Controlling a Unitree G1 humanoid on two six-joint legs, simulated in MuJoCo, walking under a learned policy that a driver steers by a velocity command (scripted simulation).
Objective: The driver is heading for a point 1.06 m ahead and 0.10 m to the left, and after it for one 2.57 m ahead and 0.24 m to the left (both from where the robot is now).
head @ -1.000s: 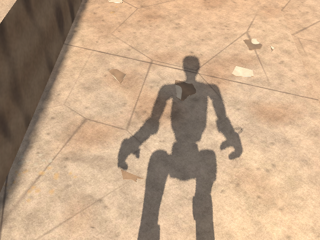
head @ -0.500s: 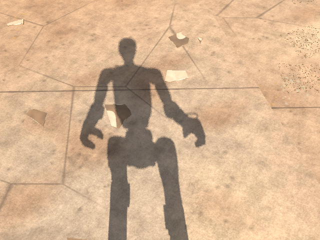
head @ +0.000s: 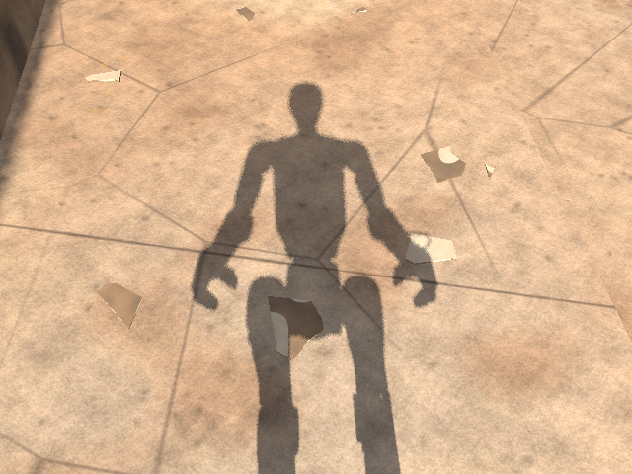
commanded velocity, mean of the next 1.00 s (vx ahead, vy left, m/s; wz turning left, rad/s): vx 0.50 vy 0.00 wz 0.31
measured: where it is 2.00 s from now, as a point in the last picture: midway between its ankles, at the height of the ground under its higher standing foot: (267, 250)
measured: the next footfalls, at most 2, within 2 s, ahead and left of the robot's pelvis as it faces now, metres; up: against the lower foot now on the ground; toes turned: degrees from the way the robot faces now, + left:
right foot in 0.34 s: +0.39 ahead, -0.11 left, +0.00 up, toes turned +17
left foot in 0.84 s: +0.55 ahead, +0.23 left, +0.00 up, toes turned +22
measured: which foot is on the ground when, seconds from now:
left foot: down 0.00-0.36, up 0.38-0.82, down 0.84-1.00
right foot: up 0.00-0.32, down 0.34-0.86, up 0.88-1.00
